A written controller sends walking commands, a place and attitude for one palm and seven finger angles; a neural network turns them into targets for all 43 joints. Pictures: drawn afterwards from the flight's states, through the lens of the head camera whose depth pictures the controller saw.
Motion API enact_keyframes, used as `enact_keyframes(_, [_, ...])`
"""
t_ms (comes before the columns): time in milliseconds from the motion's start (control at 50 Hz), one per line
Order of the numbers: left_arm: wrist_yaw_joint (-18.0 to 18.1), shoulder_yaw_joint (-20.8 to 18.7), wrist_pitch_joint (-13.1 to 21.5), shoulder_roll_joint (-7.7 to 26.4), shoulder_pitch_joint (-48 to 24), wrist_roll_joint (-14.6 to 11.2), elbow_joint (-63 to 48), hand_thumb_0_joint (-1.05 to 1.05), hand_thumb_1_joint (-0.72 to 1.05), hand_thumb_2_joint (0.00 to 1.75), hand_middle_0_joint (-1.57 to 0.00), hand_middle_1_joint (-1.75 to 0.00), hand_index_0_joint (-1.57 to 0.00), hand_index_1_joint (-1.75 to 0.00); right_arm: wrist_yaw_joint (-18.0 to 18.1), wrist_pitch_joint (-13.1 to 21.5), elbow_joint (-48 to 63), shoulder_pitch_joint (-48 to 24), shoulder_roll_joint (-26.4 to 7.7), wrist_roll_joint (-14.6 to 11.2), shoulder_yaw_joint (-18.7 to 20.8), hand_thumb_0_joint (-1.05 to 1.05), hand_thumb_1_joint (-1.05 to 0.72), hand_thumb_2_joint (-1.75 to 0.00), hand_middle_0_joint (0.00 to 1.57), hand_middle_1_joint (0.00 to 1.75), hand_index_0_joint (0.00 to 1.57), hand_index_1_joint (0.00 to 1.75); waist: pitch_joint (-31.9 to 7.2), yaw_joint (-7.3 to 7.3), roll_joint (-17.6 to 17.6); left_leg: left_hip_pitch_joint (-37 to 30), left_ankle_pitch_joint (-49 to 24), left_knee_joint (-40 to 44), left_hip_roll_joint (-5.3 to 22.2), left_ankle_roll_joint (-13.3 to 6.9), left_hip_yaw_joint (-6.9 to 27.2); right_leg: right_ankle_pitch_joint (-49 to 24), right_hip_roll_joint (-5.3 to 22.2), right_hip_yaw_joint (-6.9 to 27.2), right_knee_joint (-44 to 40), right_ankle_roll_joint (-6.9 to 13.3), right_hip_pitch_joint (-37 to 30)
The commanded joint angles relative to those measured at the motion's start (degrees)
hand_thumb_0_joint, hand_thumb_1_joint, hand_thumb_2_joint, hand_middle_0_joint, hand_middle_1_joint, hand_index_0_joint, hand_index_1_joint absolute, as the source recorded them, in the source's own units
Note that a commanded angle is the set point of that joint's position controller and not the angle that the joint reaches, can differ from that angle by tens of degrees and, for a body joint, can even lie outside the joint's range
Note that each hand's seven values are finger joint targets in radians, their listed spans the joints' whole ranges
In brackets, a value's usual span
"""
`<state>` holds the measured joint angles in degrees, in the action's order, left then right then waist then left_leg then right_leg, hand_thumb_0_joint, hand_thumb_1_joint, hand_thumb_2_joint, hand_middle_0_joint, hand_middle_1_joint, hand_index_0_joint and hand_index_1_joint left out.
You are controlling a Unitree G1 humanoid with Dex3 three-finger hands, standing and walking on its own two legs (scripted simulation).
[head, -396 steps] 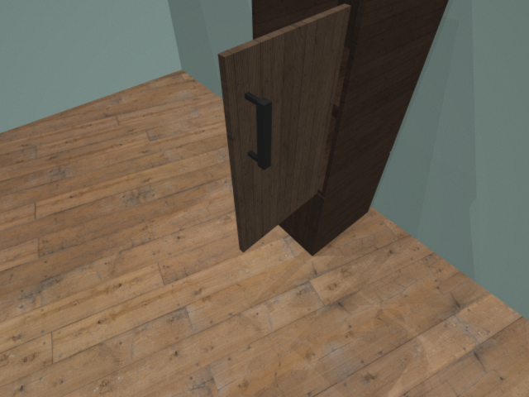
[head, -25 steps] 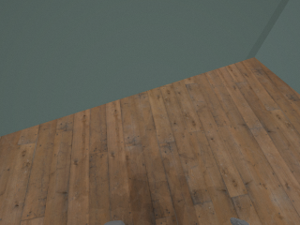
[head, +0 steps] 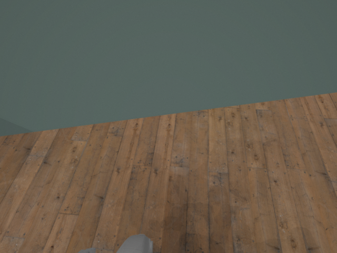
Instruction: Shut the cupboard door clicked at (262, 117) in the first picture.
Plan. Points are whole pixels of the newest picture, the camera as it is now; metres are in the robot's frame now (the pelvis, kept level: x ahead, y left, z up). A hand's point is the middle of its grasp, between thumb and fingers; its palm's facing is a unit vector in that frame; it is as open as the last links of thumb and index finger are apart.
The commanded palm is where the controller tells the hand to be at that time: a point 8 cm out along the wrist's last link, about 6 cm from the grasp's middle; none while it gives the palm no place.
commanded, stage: walk to a spot facing it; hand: left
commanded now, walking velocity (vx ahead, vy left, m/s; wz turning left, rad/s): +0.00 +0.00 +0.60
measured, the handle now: out of the picture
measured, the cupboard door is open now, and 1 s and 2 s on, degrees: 94 94 94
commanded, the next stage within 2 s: none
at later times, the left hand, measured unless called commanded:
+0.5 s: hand out of the picture +0.07 +0.26 -0.16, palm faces +0.30 -0.92 -0.23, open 7.4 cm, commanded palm none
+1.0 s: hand out of the picture +0.00 +0.18 -0.16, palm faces +0.60 -0.76 -0.24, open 7.3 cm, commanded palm none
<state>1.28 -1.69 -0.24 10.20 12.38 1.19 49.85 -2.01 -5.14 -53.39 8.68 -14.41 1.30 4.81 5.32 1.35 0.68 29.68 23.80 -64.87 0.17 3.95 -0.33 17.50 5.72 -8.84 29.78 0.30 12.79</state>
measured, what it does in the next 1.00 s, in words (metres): steps on the spot, turning left: left foot, then right foot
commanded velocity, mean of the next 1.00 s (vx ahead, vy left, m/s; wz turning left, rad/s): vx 0.08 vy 0.00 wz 0.60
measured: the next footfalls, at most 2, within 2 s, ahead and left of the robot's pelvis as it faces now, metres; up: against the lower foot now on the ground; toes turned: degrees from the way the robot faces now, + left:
left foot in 0.22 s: +0.04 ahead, +0.13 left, +0.00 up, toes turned +14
right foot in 0.70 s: +0.12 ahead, -0.11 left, +0.00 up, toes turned +22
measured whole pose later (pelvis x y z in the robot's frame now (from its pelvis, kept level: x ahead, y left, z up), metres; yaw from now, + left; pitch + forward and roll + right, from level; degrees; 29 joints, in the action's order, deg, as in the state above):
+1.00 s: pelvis +0.08 +0.00 +0.00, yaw +37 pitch +1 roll +2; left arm 0.7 -2.5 2.5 10.9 14.6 1.4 53.2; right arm -3.1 -4.6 -54.6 8.4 -14.5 1.7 4.7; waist 5.2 0.3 -0.9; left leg 27.7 21.2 -53.7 3.1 3.8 -3.0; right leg 18.8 7.0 -13.8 24.2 -0.9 5.7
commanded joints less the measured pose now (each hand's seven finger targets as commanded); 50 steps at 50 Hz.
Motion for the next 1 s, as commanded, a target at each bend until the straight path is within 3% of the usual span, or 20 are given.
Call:
enact_keyframes(0, [0.8, -3.1, 1.5, 11.7, 5.2, 0.1, -2.2, 0.00, 0.90, 0.90, -0.20, -0.30, -0.20, -0.30, 0.0, 1.9, 5.9, -6.3, -1.9, -0.6, -0.1, 0.00, -0.90, -0.90, 0.20, 0.30, 0.20, 0.30, -7.8, -3.53, -10.9, 2.8, 0.3, 9.9, 1.0, 0.6, -3.1, -40.3, 13.5, 4.9, -6.1, 4.7, -14.7])
enact_keyframes(100, [0.5, -4.1, 1.1, 13.6, 6.1, 0.5, -0.9, 0.00, 0.90, 0.90, -0.20, -0.30, -0.20, -0.30, 0.0, 2.7, 6.4, -7.2, -1.5, -0.8, -0.7, 0.00, -0.90, -0.90, 0.20, 0.30, 0.20, 0.30, -8.5, -4.44, -12.8, -4.8, 0.6, 24.5, -0.1, -1.1, -6.7, -42.6, 15.6, 3.0, -1.8, 4.8, -14.0])
enact_keyframes(140, [0.2, -4.3, 1.0, 14.1, 4.3, 0.1, -1.0, 0.00, 0.90, 0.90, -0.20, -0.30, -0.20, -0.30, 0.2, 3.0, 5.7, -3.2, -3.1, -0.6, -0.4, 0.00, -0.90, -0.90, 0.20, 0.30, 0.20, 0.30, -9.4, -1.74, -12.0, -12.6, -6.5, 32.4, -0.6, -2.1, -7.3, -39.1, 15.0, 0.2, 2.8, 2.6, -9.6])
enact_keyframes(160, [0.0, -4.3, 0.9, 13.6, 2.9, -0.3, -1.3, 0.00, 0.90, 0.90, -0.20, -0.30, -0.20, -0.30, 0.2, 3.4, 4.8, 0.3, -4.9, -0.4, 0.3, 0.00, -0.90, -0.90, 0.20, 0.30, 0.20, 0.30, -10.9, 0.50, -8.5, -20.9, -14.5, 39.0, 0.2, -3.1, -5.6, -35.0, 13.8, -1.7, 10.0, 0.2, -4.3])
enact_keyframes(180, [-0.4, -3.9, 0.6, 11.0, 2.2, -0.8, -3.0, 0.00, 0.90, 0.90, -0.20, -0.30, -0.20, -0.30, 0.6, 4.0, 4.0, 5.1, -11.2, 0.1, 1.8, 0.00, -0.90, -0.90, 0.20, 0.30, 0.20, 0.30, -14.8, 3.36, 6.6, -32.9, -30.8, 40.8, 11.9, -8.6, 9.8, -12.9, 7.7, -4.2, 22.8, -3.7, 9.6])
enact_keyframes(200, [-0.5, -2.3, 0.2, 7.3, -2.3, -0.9, -5.9, 0.00, 0.90, 0.90, -0.20, -0.30, -0.20, -0.30, 1.4, 3.8, 3.1, 9.4, -16.4, -0.2, 3.1, 0.00, -0.90, -0.90, 0.20, 0.30, 0.20, 0.30, -14.8, 5.69, 17.8, -35.1, -53.8, 42.4, 24.3, -17.3, 25.5, 21.6, 1.2, 0.0, 35.0, -6.1, 21.6])
enact_keyframes(220, [0.0, -2.6, -0.7, 9.4, -4.3, -0.4, -6.6, 0.00, 0.90, 0.90, -0.20, -0.30, -0.20, -0.30, 1.7, 3.5, 2.1, 10.1, -16.0, -0.4, 2.9, 0.00, -0.90, -0.90, 0.20, 0.30, 0.20, 0.30, -14.8, 5.19, 10.3, -33.3, -49.0, 41.4, 25.1, -19.3, 22.0, 20.7, 2.2, 6.8, 38.7, -4.9, 22.5])
enact_keyframes(260, [-0.1, -3.0, -1.2, 9.1, -6.3, -0.2, -4.9, 0.00, 0.90, 0.90, -0.20, -0.30, -0.20, -0.30, 2.8, 3.9, 4.1, 4.0, -12.2, -0.2, 2.0, 0.00, -0.90, -0.90, 0.20, 0.30, 0.20, 0.30, -9.6, 2.94, 9.5, -25.7, -35.6, 43.2, 18.3, -15.9, 18.7, 12.2, 2.7, 8.6, 39.6, -5.1, 23.4])
enact_keyframes(320, [-0.9, -3.3, -1.8, 8.8, -2.9, 0.0, -2.5, 0.00, 0.90, 0.90, -0.20, -0.30, -0.20, -0.30, 3.1, 4.4, 4.5, 0.8, -9.9, -0.2, 0.9, 0.00, -0.90, -0.90, 0.20, 0.30, 0.20, 0.30, -6.4, -0.13, 6.3, -21.3, -31.1, 45.3, 12.9, -12.0, 13.4, 3.8, 1.1, 8.8, 38.7, -5.4, 21.1])
enact_keyframes(460, [-0.9, -3.0, -1.6, 8.4, -5.7, 0.0, -4.0, 0.00, 0.90, 0.90, -0.20, -0.30, -0.20, -0.30, 2.7, 4.2, 3.9, 3.1, -10.3, 0.0, 1.4, 0.00, -0.90, -0.90, 0.20, 0.30, 0.20, 0.30, -6.0, 0.18, 6.5, -19.9, -22.3, 46.4, 11.8, -13.1, 17.8, 4.0, -1.0, 9.0, 27.6, -5.9, 18.6])
enact_keyframes(540, [-0.6, -2.5, -1.1, 7.7, -7.8, -0.5, -5.4, 0.00, 0.90, 0.90, -0.20, -0.30, -0.20, -0.30, 2.7, 4.0, 3.6, 4.5, -10.2, 0.3, 1.9, 0.00, -0.90, -0.90, 0.20, 0.30, 0.20, 0.30, -8.3, 1.02, 8.8, -21.1, -31.6, 42.7, 10.8, -13.0, 20.1, 6.1, -3.7, 8.3, 17.4, -5.3, 13.4])
enact_keyframes(620, [-0.1, -2.8, -0.1, 8.4, -2.4, -1.0, -4.3, 0.00, 0.90, 0.90, -0.20, -0.30, -0.20, -0.30, 2.7, 3.5, 4.4, 1.9, -9.6, -0.2, 2.2, 0.00, -0.90, -0.90, 0.20, 0.30, 0.20, 0.30, -9.7, -2.03, 8.4, -13.6, -33.4, 37.5, 8.3, -10.5, 21.6, -2.3, -5.4, 8.0, -0.3, -4.3, -2.1])
enact_keyframes(640, [0.1, -3.4, 0.6, 10.3, 0.6, -0.9, -3.6, 0.00, 0.90, 0.90, -0.20, -0.30, -0.20, -0.30, 2.4, 3.7, 4.8, 1.4, -8.2, -0.6, 2.0, 0.00, -0.90, -0.90, 0.20, 0.30, 0.20, 0.30, -11.0, -3.53, 4.3, -8.4, -26.1, 34.2, 5.6, -7.6, 19.6, -8.3, -1.8, 10.6, -8.4, -3.7, -10.8])
enact_keyframes(660, [0.7, -4.5, 1.2, 15.6, 2.7, 0.0, -3.1, 0.00, 0.90, 0.90, -0.20, -0.30, -0.20, -0.30, 2.0, 3.8, 5.6, 2.3, -4.4, -1.3, 1.7, 0.00, -0.90, -0.90, 0.20, 0.30, 0.20, 0.30, -12.5, -4.36, -11.0, 3.1, -6.3, 23.7, -1.1, -3.5, 11.0, -12.9, 12.1, 23.4, -13.0, 0.4, -20.9])
enact_keyframes(680, [0.8, -4.5, 1.1, 17.8, 3.0, 0.2, -3.1, 0.00, 0.90, 0.90, -0.20, -0.30, -0.20, -0.30, 2.0, 3.6, 6.4, 1.9, -4.8, -0.9, 1.8, 0.00, -0.90, -0.90, 0.20, 0.30, 0.20, 0.30, -10.9, -4.46, -16.9, 5.6, 12.9, 8.8, -4.6, -1.0, 3.3, -19.7, 24.0, 31.1, -13.3, 7.6, -15.1])
enact_keyframes(700, [0.9, -3.8, 1.0, 16.0, 1.2, -0.1, -3.6, 0.00, 0.90, 0.90, -0.20, -0.30, -0.20, -0.30, 1.6, 3.1, 5.9, 2.0, -6.0, -0.3, 1.9, 0.00, -0.90, -0.90, 0.20, 0.30, 0.20, 0.30, -7.9, -3.37, -11.2, 4.0, 10.2, -0.5, -1.4, -1.6, 5.3, -17.5, 22.5, 26.4, -12.8, 9.5, -7.5])
enact_keyframes(720, [1.1, -3.0, 1.3, 11.8, -2.6, -0.2, -4.0, 0.00, 0.90, 0.90, -0.20, -0.30, -0.20, -0.30, 1.3, 2.5, 4.4, 2.2, -5.5, 0.0, 2.1, 0.00, -0.90, -0.90, 0.20, 0.30, 0.20, 0.30, -5.1, -0.97, -10.2, 5.2, 5.5, -4.4, -0.1, -0.9, 5.6, -19.9, 17.7, 21.4, -12.7, 7.8, -5.7])
enact_keyframes(780, [0.6, -2.3, 1.7, 9.4, -2.6, -0.6, -3.7, 0.00, 0.90, 0.90, -0.20, -0.30, -0.20, -0.30, 0.4, 2.0, 3.5, 1.8, -4.1, 0.2, 1.3, 0.00, -0.90, -0.90, 0.20, 0.30, 0.20, 0.30, -4.2, -0.47, -13.4, 6.9, -1.8, -6.1, 1.9, 0.3, 1.8, -23.0, 12.3, 10.7, -12.4, 4.5, -8.0])
enact_keyframes(860, [0.3, -3.1, 3.1, 10.8, 5.0, -0.1, -0.2, 0.00, 0.90, 0.90, -0.20, -0.30, -0.20, -0.30, -0.7, 2.7, 5.3, -5.4, -2.7, 0.1, 0.5, 0.00, -0.90, -0.90, 0.20, 0.30, 0.20, 0.30, -4.6, -4.12, -9.5, 8.5, -2.2, 4.2, 3.0, 0.3, -1.3, -21.3, 14.8, 9.0, -13.3, 5.0, -15.6])
enact_keyframes(980, [-0.6, -3.7, 3.6, 12.0, 8.5, 0.6, 2.9, 0.00, 0.90, 0.90, -0.20, -0.30, -0.20, -0.30, -1.7, 3.7, 7.0, -11.2, -1.0, -0.1, -0.6, 0.00, -0.90, -0.90, 0.20, 0.30, 0.20, 0.30, -3.3, -5.34, -11.6, 3.6, -2.2, 19.3, 2.6, -1.3, -5.4, -18.6, 16.3, 3.8, -13.4, 4.3, -15.3])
